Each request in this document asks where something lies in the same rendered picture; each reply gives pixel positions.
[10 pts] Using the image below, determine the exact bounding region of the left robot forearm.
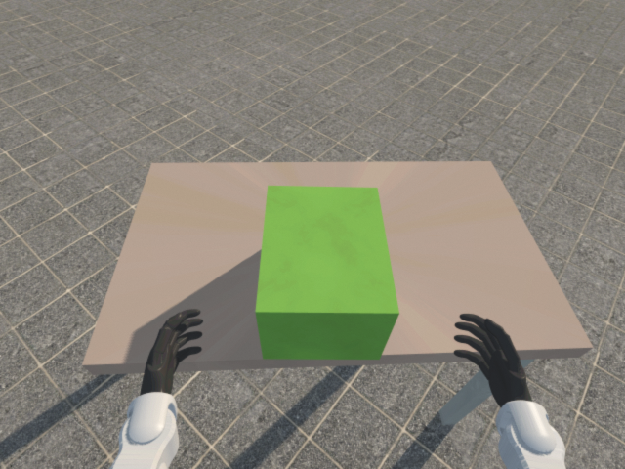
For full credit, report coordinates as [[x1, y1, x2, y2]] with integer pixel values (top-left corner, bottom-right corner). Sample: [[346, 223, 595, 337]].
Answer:
[[109, 392, 179, 469]]

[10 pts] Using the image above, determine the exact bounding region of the left robot hand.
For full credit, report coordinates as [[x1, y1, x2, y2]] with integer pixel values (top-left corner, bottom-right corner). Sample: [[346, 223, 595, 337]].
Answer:
[[140, 309, 203, 395]]

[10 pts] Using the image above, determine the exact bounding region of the right robot forearm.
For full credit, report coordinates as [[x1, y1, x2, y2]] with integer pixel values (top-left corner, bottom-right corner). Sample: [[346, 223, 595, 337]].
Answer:
[[496, 400, 566, 469]]

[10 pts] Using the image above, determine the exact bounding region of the carton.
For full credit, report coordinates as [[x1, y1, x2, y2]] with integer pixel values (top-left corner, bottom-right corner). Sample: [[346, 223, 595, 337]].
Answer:
[[255, 186, 399, 360]]

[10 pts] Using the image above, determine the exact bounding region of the table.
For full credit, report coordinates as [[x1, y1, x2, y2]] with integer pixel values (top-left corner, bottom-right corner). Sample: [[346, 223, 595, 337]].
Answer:
[[82, 161, 594, 425]]

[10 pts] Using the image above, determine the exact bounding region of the right robot hand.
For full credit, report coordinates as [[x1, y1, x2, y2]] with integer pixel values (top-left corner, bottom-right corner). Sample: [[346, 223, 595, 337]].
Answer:
[[454, 314, 532, 407]]

